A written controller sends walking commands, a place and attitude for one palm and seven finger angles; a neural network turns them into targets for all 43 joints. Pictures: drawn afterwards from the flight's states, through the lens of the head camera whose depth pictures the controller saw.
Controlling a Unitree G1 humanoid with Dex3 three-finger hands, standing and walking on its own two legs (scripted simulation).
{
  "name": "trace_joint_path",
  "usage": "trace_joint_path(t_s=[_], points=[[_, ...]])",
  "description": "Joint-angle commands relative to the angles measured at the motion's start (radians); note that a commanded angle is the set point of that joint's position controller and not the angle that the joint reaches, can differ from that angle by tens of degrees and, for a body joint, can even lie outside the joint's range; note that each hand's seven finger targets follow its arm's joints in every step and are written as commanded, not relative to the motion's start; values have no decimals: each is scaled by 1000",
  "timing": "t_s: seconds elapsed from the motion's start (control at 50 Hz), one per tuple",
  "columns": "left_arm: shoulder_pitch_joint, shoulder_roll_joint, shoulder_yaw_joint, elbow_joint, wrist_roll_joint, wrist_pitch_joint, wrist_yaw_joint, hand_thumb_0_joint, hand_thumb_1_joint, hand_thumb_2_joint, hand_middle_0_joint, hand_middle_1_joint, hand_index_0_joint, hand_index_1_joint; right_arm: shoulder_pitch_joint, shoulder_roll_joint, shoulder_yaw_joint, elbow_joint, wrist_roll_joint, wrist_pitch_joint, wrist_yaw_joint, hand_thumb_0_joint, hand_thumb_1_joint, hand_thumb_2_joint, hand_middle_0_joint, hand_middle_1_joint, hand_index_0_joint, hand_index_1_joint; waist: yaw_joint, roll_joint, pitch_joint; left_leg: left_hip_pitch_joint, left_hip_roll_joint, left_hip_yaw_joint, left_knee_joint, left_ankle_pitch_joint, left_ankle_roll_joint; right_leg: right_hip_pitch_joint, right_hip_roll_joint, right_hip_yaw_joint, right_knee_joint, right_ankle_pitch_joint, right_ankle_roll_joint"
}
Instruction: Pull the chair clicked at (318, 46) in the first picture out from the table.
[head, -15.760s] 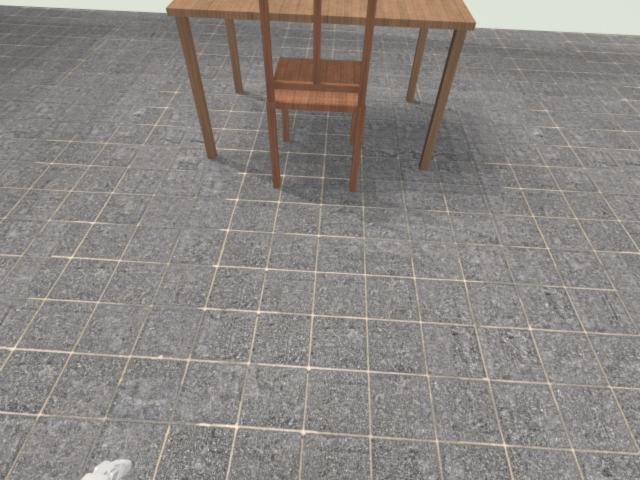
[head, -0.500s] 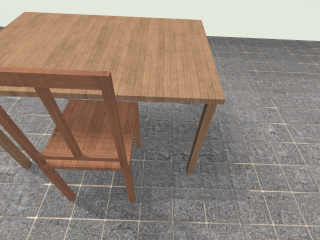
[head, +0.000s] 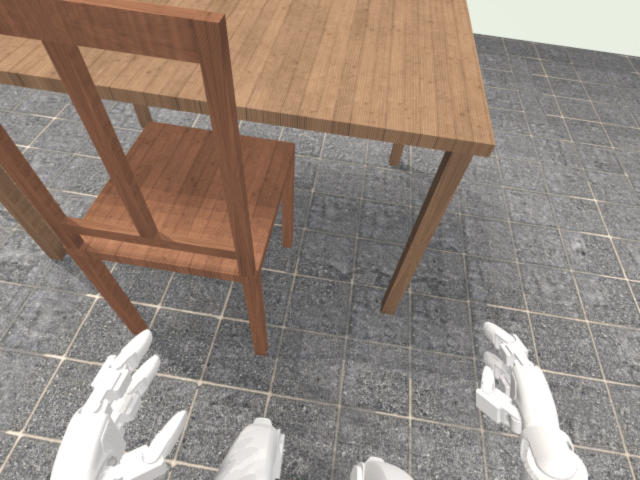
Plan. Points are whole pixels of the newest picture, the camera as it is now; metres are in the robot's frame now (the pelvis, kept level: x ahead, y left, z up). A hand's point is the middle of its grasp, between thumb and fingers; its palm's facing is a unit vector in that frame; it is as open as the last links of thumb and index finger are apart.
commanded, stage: raise the hand toward the chair's back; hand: left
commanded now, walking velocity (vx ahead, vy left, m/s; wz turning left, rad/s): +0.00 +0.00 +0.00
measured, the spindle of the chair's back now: (114, 160) +0.51 +0.38 +0.05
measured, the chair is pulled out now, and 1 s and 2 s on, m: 0.00 0.00 0.00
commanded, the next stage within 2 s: aim the fingers beside a spindle in 1.58 s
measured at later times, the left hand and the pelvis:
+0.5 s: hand (162, 377) +0.21 +0.20 +0.05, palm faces +0.00 -1.00 -0.09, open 14.4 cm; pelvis +0.00 +0.00 +0.00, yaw -1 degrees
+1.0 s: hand (129, 347) +0.23 +0.24 +0.06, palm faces -0.03 -1.00 -0.04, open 16.9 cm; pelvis +0.00 +0.04 +0.02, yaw -1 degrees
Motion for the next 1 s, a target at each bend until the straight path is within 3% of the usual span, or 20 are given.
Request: trace_joint_path(t_s=[0.0, 0.02, 0.04, 0.08, 0.14, 0.16, 0.22, 0.24, 0.28, 0.32, 0.36, 0.42, 0.5, 0.58, 0.62, 0.66, 0.76, 0.82, 0.9, 0.98], points=[[-298, 54, -43, -456, -65, -239, -57, 0, 270, 630, -137, -201, -137, -201, 50, -96, -1, -67, 8, -73, -39, 0, -900, -900, 200, 300, 200, 300, -133, 162, -193, 172, -14, -55, -39, 145, 34, -90, 0, 206, -225, 191, 59], [-345, 27, -90, -421, -78, -237, -105, 0, 247, 620, -135, -197, -135, -197, 46, -105, 9, -56, 11, -92, -47, 0, -900, -900, 200, 300, 200, 300, -164, 123, -143, 136, -10, -68, -19, 109, 40, -120, 5, 216, -238, 142, 61], [-335, 53, -80, -349, -84, -221, -140, 0, 223, 610, -132, -194, -132, -194, 55, -117, 7, -38, 18, -106, -56, 0, -900, -900, 200, 300, 200, 300, -171, 81, -116, 91, -8, -67, -4, 61, 40, -123, -2, 230, -263, 82, 68], [-281, 90, -54, -210, -86, -131, -204, 0, 177, 590, -128, -186, -128, -186, 61, -126, 11, -38, 35, -113, -74, 0, -900, -900, 200, 300, 200, 300, -160, -3, -99, 17, -10, -58, 4, 9, 42, -90, -18, 272, -316, -16, 84], [-227, 188, 67, -113, -109, 75, -254, 0, 107, 560, -121, -175, -121, -175, 29, -129, 17, -78, 60, -92, -88, 0, -900, -900, 200, 300, 200, 300, -71, -24, -181, -18, -29, -40, -22, 16, 45, 72, -50, 331, -353, -57, 98], [-213, 232, 133, -161, -123, 132, -243, 0, 83, 550, -118, -172, -118, -172, 11, -123, 15, -97, 64, -79, -92, 0, -900, -900, 200, 300, 200, 300, -32, -13, -246, 10, -36, -41, -43, 51, 43, 158, -65, 341, -356, -5, 101], [-127, 222, 257, -223, -165, 223, -135, 0, 13, 520, -111, -161, -111, -161, -27, -70, 16, -111, 58, -42, -91, 0, -900, -900, 200, 300, 200, 300, 38, -5, -328, 61, -37, -50, -80, 152, 28, 298, -82, 342, -334, 214, 131], [-130, 192, 262, -278, -170, 209, -90, 0, -10, 510, -109, -157, -109, -157, -2, -56, 16, -107, 54, -36, -86, 0, -900, -900, 200, 300, 200, 300, 36, 17, -340, 87, -34, -47, -93, 193, 24, 311, -80, 322, -318, 313, 133], [-132, 151, 251, -286, -158, 147, -20, 0, -57, 490, -104, -150, -104, -150, 17, -42, 9, -71, 50, -33, -79, 0, -900, -900, 200, 300, 200, 300, 18, 18, -278, 100, -25, -44, -109, 222, 16, 277, -75, 296, -297, 429, 139], [-151, 149, 223, -258, -114, 72, 3, 0, -103, 470, -100, -142, -100, -142, 34, -48, 3, -40, 42, -36, -72, 0, -900, -900, 200, 300, 200, 300, -9, -2, -221, 78, -19, -47, -112, 216, 16, 209, -65, 276, -280, 429, 140], [-188, 124, 140, -211, -77, -1, -22, 0, -150, 450, -95, -135, -95, -135, 53, -62, -1, -14, 36, -49, -65, 0, -900, -900, 200, 300, 200, 300, -59, 31, -145, 65, -16, -46, -108, 182, 18, 110, -58, 257, -275, 365, 130], [-213, 79, 37, -126, -79, -56, -107, 0, -220, 420, -88, -124, -88, -124, 69, -95, -2, -11, 46, -72, -68, 0, -900, -900, 200, 300, 200, 300, -104, -19, -76, 49, -20, -52, -99, 118, 30, 22, -50, 257, -305, 210, 123], [-231, 177, 120, -157, -123, -60, -163, 0, -313, 380, -79, -109, -79, -109, 87, -127, -9, -24, 56, -109, -83, 0, -900, -900, 200, 300, 200, 300, -68, 58, -216, 131, -22, -41, -135, 123, 37, 60, -38, 233, -315, 112, 90], [-234, 197, 200, -258, -144, -58, -96, 0, -407, 340, -69, -95, -69, -95, 74, -113, -10, -28, 51, -114, -85, 0, -900, -900, 200, 300, 200, 300, -26, 128, -299, 253, -19, -48, -196, 201, 36, 88, -9, 145, -268, 205, 65], [-226, 181, 192, -269, -130, -51, -54, 0, -453, 320, -65, -87, -65, -87, 71, -109, -9, -23, 45, -108, -78, 0, -900, -900, 200, 300, 200, 300, -24, 161, -297, 303, -16, -59, -218, 234, 32, 63, 2, 103, -245, 246, 57], [-228, 142, 151, -229, -113, -34, -35, 0, -500, 300, -60, -80, -60, -80, 67, -108, -4, -26, 40, -95, -70, 0, -900, -900, 200, 300, 200, 300, -46, 143, -240, 307, -12, -70, -232, 213, 27, 25, 3, 80, -247, 234, 60], [-271, 132, 67, -113, -69, 41, -89, 0, -500, 300, -60, -80, -60, -80, 79, -137, 11, -56, 45, -65, -63, 0, -900, -900, 200, 300, 200, 300, -83, 103, -137, 275, -9, -95, -263, 109, 26, -28, 9, 70, -270, 173, 61], [-327, 174, 105, -132, -83, 65, -119, 0, -500, 300, -60, -80, -60, -80, 88, -147, 20, -74, 47, -59, -69, 0, -900, -900, 200, 300, 200, 300, -75, 105, -160, 297, -10, -107, -278, 99, 25, -6, 14, 68, -276, 173, 56], [-361, 201, 169, -247, -112, 29, -98, 0, -500, 300, -60, -80, -60, -80, 92, -137, 26, -81, 40, -65, -72, 0, -900, -900, 200, 300, 200, 300, -49, 157, -262, 402, -3, -126, -289, 182, 12, 11, 12, 57, -257, 214, 53], [-375, 187, 157, -215, -103, 14, -78, 0, -500, 300, -60, -80, -60, -80, 100, -136, 30, -64, 33, -61, -64, 0, -900, -900, 200, 300, 200, 300, -65, 176, -218, 413, 7, -153, -305, 161, -1, -39, 14, 48, -246, 202, 54]])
